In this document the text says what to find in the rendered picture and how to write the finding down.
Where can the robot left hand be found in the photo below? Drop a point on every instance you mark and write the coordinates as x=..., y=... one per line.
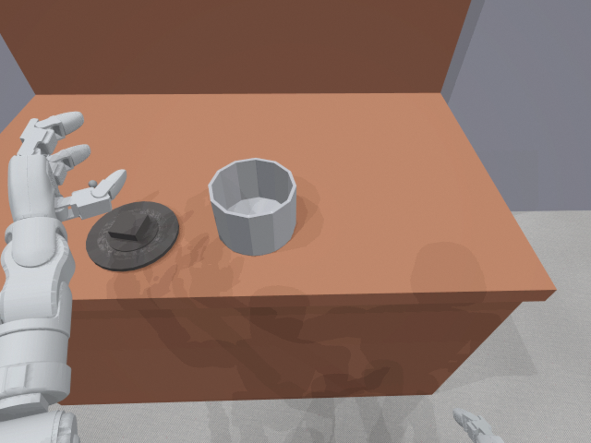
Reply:
x=34, y=174

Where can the pot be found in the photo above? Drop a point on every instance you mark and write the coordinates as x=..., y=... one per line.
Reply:
x=254, y=205

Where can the table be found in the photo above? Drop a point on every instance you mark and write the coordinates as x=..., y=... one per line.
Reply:
x=404, y=257

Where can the left robot upper arm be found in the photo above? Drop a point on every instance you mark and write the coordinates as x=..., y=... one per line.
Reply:
x=52, y=427

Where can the robot left forearm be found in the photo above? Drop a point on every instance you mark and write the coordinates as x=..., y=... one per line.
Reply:
x=35, y=317

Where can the robot right hand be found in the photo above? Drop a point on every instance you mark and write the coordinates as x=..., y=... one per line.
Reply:
x=477, y=428

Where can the knob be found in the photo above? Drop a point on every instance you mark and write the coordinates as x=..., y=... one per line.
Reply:
x=129, y=226

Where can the lid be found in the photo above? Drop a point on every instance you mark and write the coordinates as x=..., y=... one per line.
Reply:
x=124, y=255

